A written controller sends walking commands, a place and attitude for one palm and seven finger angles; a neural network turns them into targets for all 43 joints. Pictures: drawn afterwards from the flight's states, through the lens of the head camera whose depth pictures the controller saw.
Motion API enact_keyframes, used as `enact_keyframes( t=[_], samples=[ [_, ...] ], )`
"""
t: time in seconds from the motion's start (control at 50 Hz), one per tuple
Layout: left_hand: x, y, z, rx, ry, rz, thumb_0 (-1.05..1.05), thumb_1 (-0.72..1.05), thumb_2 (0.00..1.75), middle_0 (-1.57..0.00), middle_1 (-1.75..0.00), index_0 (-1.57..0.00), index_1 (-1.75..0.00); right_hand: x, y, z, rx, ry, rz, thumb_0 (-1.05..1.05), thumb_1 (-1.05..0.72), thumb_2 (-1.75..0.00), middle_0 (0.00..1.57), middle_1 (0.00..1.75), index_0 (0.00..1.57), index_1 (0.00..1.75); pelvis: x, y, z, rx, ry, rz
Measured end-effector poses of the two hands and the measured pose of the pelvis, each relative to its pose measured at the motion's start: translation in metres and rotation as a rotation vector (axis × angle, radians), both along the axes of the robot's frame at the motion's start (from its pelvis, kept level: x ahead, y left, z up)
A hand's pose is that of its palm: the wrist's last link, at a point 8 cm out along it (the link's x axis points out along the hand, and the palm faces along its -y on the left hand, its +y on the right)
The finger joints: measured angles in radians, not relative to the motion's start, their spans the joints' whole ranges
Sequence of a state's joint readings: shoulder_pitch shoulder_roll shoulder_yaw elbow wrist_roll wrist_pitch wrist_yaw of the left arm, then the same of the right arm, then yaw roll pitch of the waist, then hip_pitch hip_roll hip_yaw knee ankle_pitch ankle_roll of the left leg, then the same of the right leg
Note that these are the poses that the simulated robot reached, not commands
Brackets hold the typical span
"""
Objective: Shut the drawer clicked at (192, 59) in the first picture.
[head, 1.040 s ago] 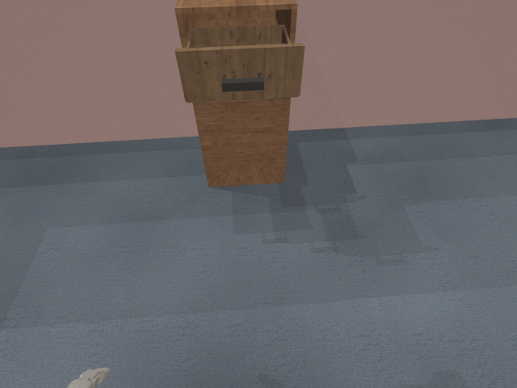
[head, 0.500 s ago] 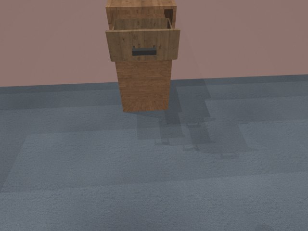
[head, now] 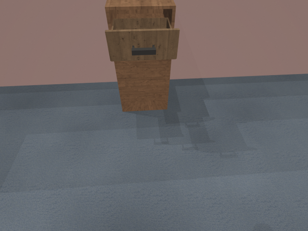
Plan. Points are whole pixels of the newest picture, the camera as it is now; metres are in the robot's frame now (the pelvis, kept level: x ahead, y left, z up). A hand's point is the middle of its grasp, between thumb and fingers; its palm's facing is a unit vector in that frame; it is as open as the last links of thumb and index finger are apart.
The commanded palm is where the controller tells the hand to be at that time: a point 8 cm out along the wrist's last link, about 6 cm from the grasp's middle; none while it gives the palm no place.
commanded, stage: look at it before walking up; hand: left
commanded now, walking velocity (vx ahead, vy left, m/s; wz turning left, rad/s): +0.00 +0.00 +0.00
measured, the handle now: (143, 49) +0.94 +0.11 +0.00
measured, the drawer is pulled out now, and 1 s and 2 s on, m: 0.29 0.29 0.29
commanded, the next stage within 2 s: walk to a spot facing it in 0.40 s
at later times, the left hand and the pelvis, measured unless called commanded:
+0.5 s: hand out of the picture +0.08 +0.25 -0.15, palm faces -0.02 -0.94 -0.34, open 7.4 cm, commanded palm none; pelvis +0.01 +0.00 +0.00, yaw +0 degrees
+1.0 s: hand out of the picture +0.14 +0.14 -0.18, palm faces -0.13 -0.96 -0.23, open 7.4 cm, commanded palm none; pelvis +0.10 -0.05 -0.02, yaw -13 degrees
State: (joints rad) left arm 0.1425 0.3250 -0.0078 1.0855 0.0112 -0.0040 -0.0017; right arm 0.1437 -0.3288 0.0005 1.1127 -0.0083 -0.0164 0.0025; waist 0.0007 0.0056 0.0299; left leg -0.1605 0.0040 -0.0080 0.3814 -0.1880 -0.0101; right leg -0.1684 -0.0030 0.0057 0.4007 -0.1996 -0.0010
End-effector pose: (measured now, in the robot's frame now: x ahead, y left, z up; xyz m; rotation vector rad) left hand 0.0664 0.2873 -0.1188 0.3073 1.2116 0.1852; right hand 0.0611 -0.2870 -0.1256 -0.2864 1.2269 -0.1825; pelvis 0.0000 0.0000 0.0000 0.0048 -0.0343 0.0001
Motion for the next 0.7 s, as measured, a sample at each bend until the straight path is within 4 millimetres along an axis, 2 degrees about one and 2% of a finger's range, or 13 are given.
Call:
enact_keyframes(
  t=[0.54,0.62,0.7],
  samples=[
    [0.011,0.003,0.002,0.007,0.005,0.006,0.0,0.91,0.9,-0.21,-0.3,-0.2,-0.3,0.027,-0.002,0.005,-0.012,-0.027,0.012,0.0,-0.91,-0.9,0.2,0.3,0.21,0.3,0.013,0.001,0.002,-0.001,0.004,-0.003],
    [0.008,-0.003,-0.004,-0.007,0.028,0.009,0.0,0.91,0.9,-0.2,-0.3,-0.2,-0.3,0.025,0.004,0.0,0.002,-0.025,-0.005,0.0,-0.91,-0.9,0.2,0.29,0.2,0.3,0.018,0.001,-0.001,-0.002,0.007,-0.029],
    [0.002,-0.016,-0.016,-0.048,0.083,0.001,0.0,0.91,0.9,-0.2,-0.3,-0.2,-0.3,0.013,0.015,-0.011,0.037,-0.011,-0.055,0.0,-0.91,-0.9,0.2,0.29,0.2,0.3,0.03,0.0,-0.007,0.002,0.011,-0.069]
  ],
)
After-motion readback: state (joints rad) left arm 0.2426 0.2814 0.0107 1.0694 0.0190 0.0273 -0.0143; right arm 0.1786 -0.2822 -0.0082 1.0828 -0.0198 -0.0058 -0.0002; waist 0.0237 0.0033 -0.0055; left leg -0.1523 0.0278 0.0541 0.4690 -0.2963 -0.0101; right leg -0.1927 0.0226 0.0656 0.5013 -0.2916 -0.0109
